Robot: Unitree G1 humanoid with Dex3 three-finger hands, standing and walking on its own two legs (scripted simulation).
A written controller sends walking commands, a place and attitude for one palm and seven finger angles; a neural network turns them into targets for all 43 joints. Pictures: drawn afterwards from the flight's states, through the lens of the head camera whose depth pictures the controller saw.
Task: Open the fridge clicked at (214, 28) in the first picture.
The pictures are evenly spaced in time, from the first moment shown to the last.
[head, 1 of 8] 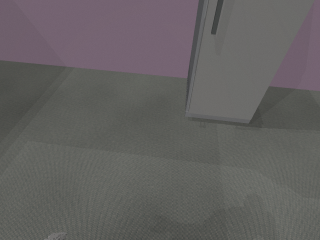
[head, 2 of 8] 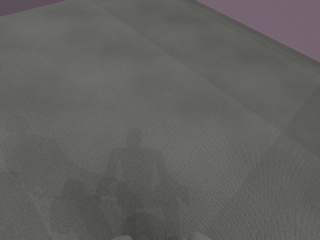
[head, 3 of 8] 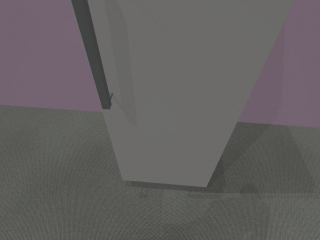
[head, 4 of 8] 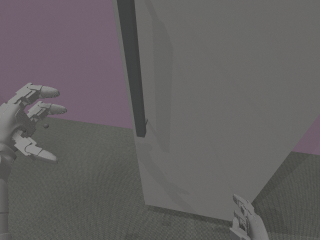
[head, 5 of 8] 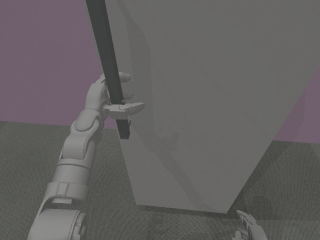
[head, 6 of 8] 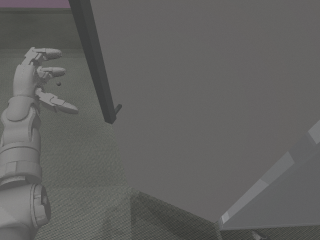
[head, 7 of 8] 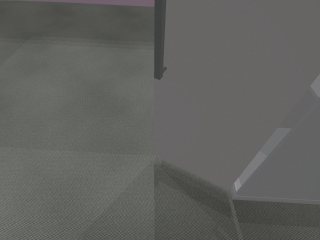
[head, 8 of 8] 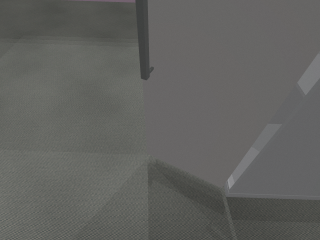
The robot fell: no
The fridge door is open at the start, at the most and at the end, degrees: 0 73 65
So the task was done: yes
